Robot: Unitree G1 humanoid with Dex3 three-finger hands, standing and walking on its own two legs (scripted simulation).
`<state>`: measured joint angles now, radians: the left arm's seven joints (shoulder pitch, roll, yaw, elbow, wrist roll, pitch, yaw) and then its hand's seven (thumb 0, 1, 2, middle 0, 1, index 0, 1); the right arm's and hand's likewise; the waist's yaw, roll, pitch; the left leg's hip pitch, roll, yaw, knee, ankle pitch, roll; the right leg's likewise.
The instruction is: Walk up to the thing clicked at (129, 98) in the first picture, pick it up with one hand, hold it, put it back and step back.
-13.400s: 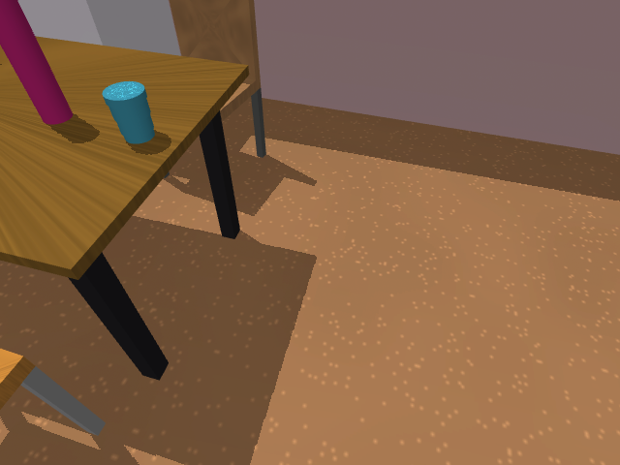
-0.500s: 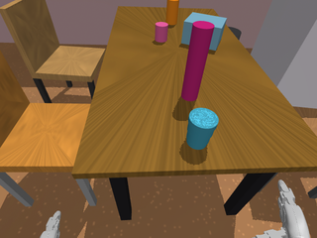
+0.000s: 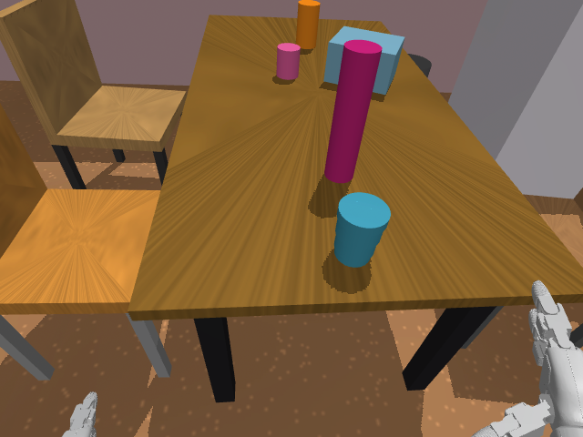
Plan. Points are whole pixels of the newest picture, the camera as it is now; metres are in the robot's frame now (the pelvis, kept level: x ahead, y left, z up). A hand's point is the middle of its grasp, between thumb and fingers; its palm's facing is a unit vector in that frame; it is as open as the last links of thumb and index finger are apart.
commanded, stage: rise first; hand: right
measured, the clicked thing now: (358, 232) +0.47 -0.16 +0.00
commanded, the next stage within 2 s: go down in 0.42 s
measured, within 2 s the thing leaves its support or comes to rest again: neither
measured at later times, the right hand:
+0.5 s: hand (521, 363) +0.18 -0.25 +0.11, palm faces +0.32 +0.85 -0.41, open 17.5 cm
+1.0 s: hand (520, 296) +0.25 -0.29 +0.12, palm faces +0.23 +0.94 -0.23, open 17.7 cm
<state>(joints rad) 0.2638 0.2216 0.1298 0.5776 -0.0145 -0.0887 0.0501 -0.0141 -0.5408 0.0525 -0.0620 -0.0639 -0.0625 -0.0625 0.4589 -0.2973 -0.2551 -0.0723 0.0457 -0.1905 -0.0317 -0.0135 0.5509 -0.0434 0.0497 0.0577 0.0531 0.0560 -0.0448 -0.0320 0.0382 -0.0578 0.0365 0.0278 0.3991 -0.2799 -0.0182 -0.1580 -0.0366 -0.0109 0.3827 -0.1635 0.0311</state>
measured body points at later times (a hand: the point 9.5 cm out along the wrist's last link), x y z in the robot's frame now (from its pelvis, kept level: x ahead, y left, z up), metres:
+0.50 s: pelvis -0.01 +0.00 +0.00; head -0.01 +0.02 +0.45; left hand +0.15 +0.26 -0.09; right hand +0.16 -0.29 +0.13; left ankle -0.04 +0.13 -0.74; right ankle +0.03 -0.14 -0.74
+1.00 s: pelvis -0.01 +0.00 +0.00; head -0.02 +0.01 +0.45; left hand +0.16 +0.25 -0.09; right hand +0.23 -0.34 +0.13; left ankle -0.04 +0.13 -0.74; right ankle +0.03 -0.14 -0.74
